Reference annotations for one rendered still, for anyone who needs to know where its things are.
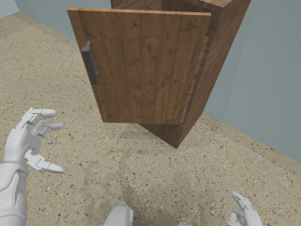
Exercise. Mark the left robot shin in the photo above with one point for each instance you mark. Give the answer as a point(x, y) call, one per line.
point(122, 204)

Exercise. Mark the left robot hand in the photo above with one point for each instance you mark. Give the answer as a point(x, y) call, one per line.
point(20, 140)

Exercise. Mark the handle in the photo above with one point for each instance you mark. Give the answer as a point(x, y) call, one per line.
point(89, 61)

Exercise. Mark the right robot hand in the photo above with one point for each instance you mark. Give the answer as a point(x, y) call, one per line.
point(250, 217)

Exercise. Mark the robot left thigh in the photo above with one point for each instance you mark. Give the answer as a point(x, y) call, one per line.
point(121, 215)

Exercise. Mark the robot left forearm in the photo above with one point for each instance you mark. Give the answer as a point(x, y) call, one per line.
point(13, 202)

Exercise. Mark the cupboard door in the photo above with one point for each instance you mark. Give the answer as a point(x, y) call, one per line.
point(146, 60)

